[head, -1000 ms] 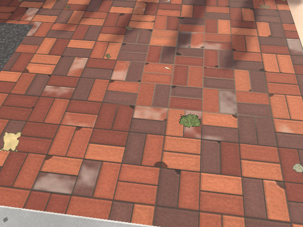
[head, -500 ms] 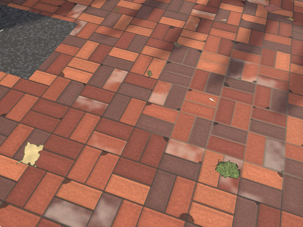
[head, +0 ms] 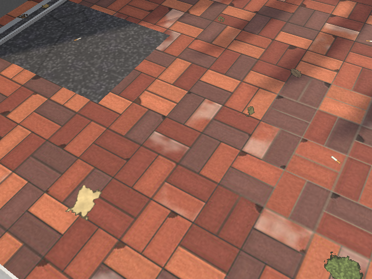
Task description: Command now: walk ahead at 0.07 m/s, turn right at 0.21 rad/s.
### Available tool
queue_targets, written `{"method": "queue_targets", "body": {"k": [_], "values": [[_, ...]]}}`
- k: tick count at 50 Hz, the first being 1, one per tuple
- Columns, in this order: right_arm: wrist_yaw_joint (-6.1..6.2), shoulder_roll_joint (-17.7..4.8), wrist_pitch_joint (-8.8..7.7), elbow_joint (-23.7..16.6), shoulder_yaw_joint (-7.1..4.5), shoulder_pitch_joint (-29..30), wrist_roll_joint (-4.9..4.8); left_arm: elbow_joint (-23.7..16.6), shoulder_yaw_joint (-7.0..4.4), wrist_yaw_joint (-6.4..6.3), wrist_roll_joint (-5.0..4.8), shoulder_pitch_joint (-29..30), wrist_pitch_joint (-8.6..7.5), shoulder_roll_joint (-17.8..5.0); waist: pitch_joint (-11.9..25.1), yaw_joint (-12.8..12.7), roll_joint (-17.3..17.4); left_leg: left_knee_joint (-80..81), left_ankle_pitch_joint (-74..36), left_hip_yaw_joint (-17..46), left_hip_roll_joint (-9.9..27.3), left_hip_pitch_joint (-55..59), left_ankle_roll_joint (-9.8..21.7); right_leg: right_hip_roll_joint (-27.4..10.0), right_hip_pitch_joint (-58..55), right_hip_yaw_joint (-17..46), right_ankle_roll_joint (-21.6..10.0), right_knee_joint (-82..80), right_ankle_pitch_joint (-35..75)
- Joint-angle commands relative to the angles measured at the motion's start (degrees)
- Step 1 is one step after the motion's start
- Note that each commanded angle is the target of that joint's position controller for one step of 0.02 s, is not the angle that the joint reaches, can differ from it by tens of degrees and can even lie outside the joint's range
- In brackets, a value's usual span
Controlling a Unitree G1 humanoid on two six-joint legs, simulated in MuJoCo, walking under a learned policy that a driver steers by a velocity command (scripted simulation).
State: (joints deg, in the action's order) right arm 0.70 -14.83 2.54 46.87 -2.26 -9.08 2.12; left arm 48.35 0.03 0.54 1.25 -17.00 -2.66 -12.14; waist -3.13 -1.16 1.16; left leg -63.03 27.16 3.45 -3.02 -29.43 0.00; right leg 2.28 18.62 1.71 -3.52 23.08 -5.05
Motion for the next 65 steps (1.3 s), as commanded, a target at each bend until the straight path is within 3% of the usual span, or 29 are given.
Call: {"method": "queue_targets", "body": {"k": [1, 3, 6, 8, 9, 10, 11, 12, 15, 18, 22, 26, 28, 29, 30, 31, 32, 34, 37, 47, 51, 53, 54, 55, 56, 57, 59, 61, 65], "values": [[0.5, -3.44, 1.03, -1.07, -0.39, -6.64, -0.16, -4.18, -3.38, -0.05, 0.2, 0.54, 0.72, -10.95, 8.93, 2.97, -9.56, 1.92, 0.29, -2.73, -0.12, 4.53, 0.72, -12.78, -3.25, 15.47, -8.31, -6.56, 14.54], [0.66, -3.38, 0.91, -2.22, -0.11, -3.82, -0.46, -4.95, -3.87, -0.08, 0.36, 0.56, 2.02, -10.69, 6.68, 2.2, -10.11, 5.93, 0.93, -3.07, -0.44, 5.03, 1.38, -12.09, -0.64, 18.35, -8.05, -9.22, -1.72], [1.31, -2.58, -0.3, -2.75, 0.43, -4.57, -1.33, -5.71, -4.59, -0.08, 0.55, 0.45, 3.52, -10.57, 4.79, 2.06, -11.38, 15.75, 1.96, -4.12, -2.27, 10.45, 2.61, -11.64, 2.21, 21.68, -7.13, -10.93, -9.04], [1.82, -3.07, -1.64, -1.92, 0.24, -10.06, -1.5, -6.0, -4.94, -0.46, -0.51, 1.12, 4.28, -10.32, 4.04, 4.98, -11.15, 32.5, -3.19, -3.27, -2.8, 20.37, 4.61, -9.43, 6.92, 21.5, -3.39, -9.55, -11.13], [2.17, -7.34, -2.36, -2.05, -0.76, -12.27, -0.7, -6.72, -4.62, -0.73, -1.0, 0.18, 4.23, -8.22, 3.34, 5.16, -5.58, 43.46, -1.14, 6.12, 4.8, 26.31, 6.99, -5.8, 12.55, 18.1, 0.65, -4.89, -18.33], [2.36, -14.53, -2.15, -2.28, -2.79, -11.01, 0.06, -11.24, -4.05, -0.77, -1.86, 3.91, 3.77, -5.09, 2.05, 4.53, 15.95, 50.69, -2.4, 28.28, 23.42, 23.97, 15.35, 5.77, 23.11, 2.9, 3.59, 13.08, -26.25], [2.57, -10.76, -2.18, -3.54, -2.3, -7.19, 0.85, -10.29, -5.33, -1.29, 0.49, 5.62, 3.73, -9.71, 0.67, 5.01, 8.56, 47.68, -18.37, 27.72, 28.03, 16.26, 19.7, 1.2, 21.24, 4.59, 4.05, 28.94, -29.57], [2.72, -6.68, -2.62, -4.91, -0.96, -3.95, 0.38, -8.83, -6.13, -0.99, 0.23, 3.68, 4.06, -10.02, 1.82, 1.81, 2.65, 46.4, -27.8, 21.38, 24.32, 13.19, 19.13, 1.51, 16.0, 5.31, 3.56, 37.12, -26.51], [2.0, -4.99, -3.35, -6.62, -0.7, 3.28, -0.91, -6.32, -6.58, -0.16, 0.43, -2.69, 6.07, -9.72, 2.57, -3.6, 3.2, 48.02, -33.19, 4.37, 15.85, 8.87, 12.96, 0.26, 10.83, 0.77, 3.71, 48.28, -15.21], [1.94, -4.47, -3.2, -7.05, -0.8, 0.57, -0.53, -7.53, -6.36, 0.99, -0.45, 0.16, 7.14, -8.92, 1.97, -1.46, 4.38, 46.89, -33.4, -1.23, 14.31, 14.75, 12.12, -0.98, 14.05, -0.47, 5.15, 46.68, -11.23], [1.64, -7.59, -3.68, -5.79, -2.08, -5.33, -0.5, -10.24, -5.41, 2.23, -0.02, 5.69, 7.51, -7.39, 3.97, 2.42, 6.54, 43.25, -35.22, -2.31, 17.3, 25.31, 11.59, -2.5, 13.23, -0.98, 6.88, 31.57, -13.21], [0.16, -10.38, -3.42, -6.21, -3.32, -5.07, -0.17, -12.38, -5.17, 2.48, -0.83, 7.87, 7.77, -8.29, 4.95, 3.91, 9.97, 38.51, -36.88, -4.02, 19.42, 23.57, 10.52, -1.87, 3.44, -5.04, 5.09, 19.29, -18.05], [-0.34, -11.18, -2.97, -5.9, -3.72, -4.76, -0.95, -12.26, -5.13, 2.05, -0.91, 6.12, 7.19, -7.97, 5.13, 2.56, 9.47, 33.78, -38.01, -5.54, 19.14, 22.84, 8.95, 0.2, -0.87, -8.23, 3.74, 10.53, -17.28], [-0.44, -11.05, -2.75, -5.56, -3.81, -4.81, -1.61, -11.4, -5.06, 1.53, -0.33, 3.85, 6.49, -7.69, 5.34, 0.85, 6.95, 28.68, -35.63, -7.89, 17.96, 20.32, 6.43, 0.94, -6.09, -8.12, 2.97, 1.76, -9.49], [-0.57, -9.58, -2.72, -5.04, -3.64, -7.02, -1.51, -10.5, -5.62, 0.91, 0.38, 1.59, 5.52, -10.05, 5.77, 0.12, -0.2, 19.13, -26.02, -11.07, 14.89, 14.03, 3.14, -2.68, -12.9, -0.34, 2.01, -4.09, -1.52], [-0.41, -4.27, -2.1, -10.39, -1.97, -4.59, -1.46, -10.96, -8.4, 0.82, -0.35, -0.91, 4.63, -22.58, 3.71, 0.31, -22.96, 7.65, 5.61, -13.76, 3.68, -4.66, -1.85, -21.47, -17.16, 25.49, -7.58, -3.03, 33.65], [0.54, -6.33, -1.27, -10.14, -1.94, -0.47, -0.52, -10.33, -8.22, 0.88, -1.29, -5.06, 3.98, -19.95, 5.9, -3.55, -13.09, 0.06, 9.22, -4.59, 5.4, -5.7, -1.55, -23.16, -17.85, 24.17, -12.66, -2.1, 38.39], [-0.03, -7.2, -1.39, -8.79, -2.29, -0.64, -2.26, -11.44, -6.3, 0.28, -0.79, 2.58, 4.28, -14.53, 3.47, 0.26, -7.02, 0.3, 0.0, -1.56, 6.26, -4.18, -0.76, -16.7, -13.87, 16.48, -10.76, -3.59, 26.73], [-0.5, -8.24, -1.33, -7.44, -2.63, -2.91, -0.8, -12.42, -5.52, -0.36, -1.38, 6.2, 4.34, -12.45, 6.06, 1.93, -7.92, 0.87, -6.92, -2.48, 4.69, -1.13, -1.08, -12.05, -14.28, 12.55, -8.86, -3.58, 27.46], [0.19, -6.69, -0.66, -9.8, -1.4, 0.74, -1.13, -11.92, -6.32, -0.05, -0.48, 2.42, 4.74, -15.0, 5.14, -0.48, -7.39, 13.72, -4.93, -1.1, 2.05, 2.26, -1.11, -11.79, -11.29, 21.28, -10.97, -2.14, 15.39], [-0.21, -7.08, -1.59, -10.2, -1.09, -0.6, -0.98, -12.09, -6.65, 0.96, 0.23, 3.41, 5.19, -15.2, 5.05, 0.02, -8.33, 22.27, -1.39, -1.71, 0.35, 10.55, 0.46, -9.5, -5.5, 27.44, -10.82, -5.89, -15.83], [0.15, -5.56, -2.44, -8.29, -0.75, -6.31, -1.09, -12.19, -6.32, 0.93, -0.04, 6.37, 5.28, -14.02, 3.24, 4.18, -7.14, 35.21, -5.89, -3.33, -0.59, 23.27, 2.13, -6.35, 2.9, 26.57, -8.04, -4.22, -22.85], [0.72, -5.87, -3.08, -7.13, -0.84, -9.38, -0.85, -11.98, -5.76, 0.3, -0.33, 6.15, 4.97, -12.01, 2.18, 5.79, -4.36, 42.17, -6.83, -1.76, 0.85, 30.32, 3.21, -3.37, 8.74, 24.4, -5.31, -0.53, -26.48], [1.27, -9.47, -3.87, -6.83, -1.26, -12.03, -0.09, -12.17, -4.43, -0.23, -0.77, 4.25, 4.36, -7.04, 3.0, 5.68, 7.15, 51.09, 5.74, 13.49, 13.67, 35.52, 5.44, 2.47, 15.06, 15.96, -1.59, 14.76, -30.98], [0.93, -15.96, -4.28, -7.18, -2.81, -11.0, 0.41, -13.25, -4.61, -0.72, -0.26, 6.2, 3.68, -8.93, -1.07, 5.51, 9.36, 57.86, 15.58, 32.36, 23.81, 29.45, 10.36, 9.03, 22.49, 9.41, -0.28, 24.56, -25.09], [0.44, -14.58, -4.58, -6.06, -3.07, -9.57, 0.47, -13.56, -5.35, -0.87, 0.72, 8.31, 3.26, -12.17, -4.63, 3.24, 5.54, 57.86, 16.99, 32.58, 24.94, 23.25, 13.29, 3.22, 21.85, 11.57, -0.32, 28.76, -19.99], [-0.34, -8.97, -5.57, -6.13, -1.75, -5.31, -0.68, -9.76, -5.55, 0.5, 0.27, 4.67, 2.61, -12.59, -5.01, 0.55, 3.88, 57.63, 6.42, 21.46, 17.85, 24.3, 10.98, 2.13, 19.55, 9.99, 1.23, 30.5, -12.43], [-0.29, -7.89, -6.62, -4.95, -1.46, -7.16, -0.99, -8.24, -5.38, 1.72, 1.1, 4.16, 2.39, -11.73, -2.36, 1.34, 4.91, 57.01, -4.42, 13.98, 14.67, 27.14, 10.08, 1.66, 18.75, 7.58, 2.29, 32.37, -8.54], [-0.85, -8.59, -7.97, -1.31, -2.08, -13.22, -1.45, -8.6, -5.06, 2.23, 0.97, 9.46, 2.13, -10.45, -2.05, 3.37, 4.2, 56.77, -12.95, 9.68, 14.27, 32.26, 10.88, -0.36, 23.22, 6.16, 3.99, 29.98, -3.27]]}}
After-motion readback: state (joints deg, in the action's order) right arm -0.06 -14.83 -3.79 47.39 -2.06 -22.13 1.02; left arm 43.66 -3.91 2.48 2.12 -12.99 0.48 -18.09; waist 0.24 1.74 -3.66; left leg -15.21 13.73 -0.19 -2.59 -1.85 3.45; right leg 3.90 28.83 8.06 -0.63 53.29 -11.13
